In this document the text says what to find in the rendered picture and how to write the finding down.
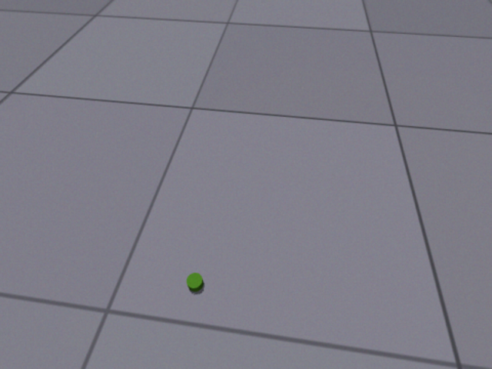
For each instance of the tin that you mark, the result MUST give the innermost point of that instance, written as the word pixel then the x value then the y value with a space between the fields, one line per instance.
pixel 195 282

